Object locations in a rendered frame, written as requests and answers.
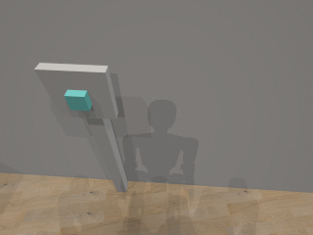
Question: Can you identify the button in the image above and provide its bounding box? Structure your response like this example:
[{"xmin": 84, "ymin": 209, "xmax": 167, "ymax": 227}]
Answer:
[{"xmin": 65, "ymin": 89, "xmax": 92, "ymax": 112}]

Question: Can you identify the panel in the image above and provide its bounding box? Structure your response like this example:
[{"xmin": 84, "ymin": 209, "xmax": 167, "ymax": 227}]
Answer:
[{"xmin": 34, "ymin": 63, "xmax": 128, "ymax": 192}]

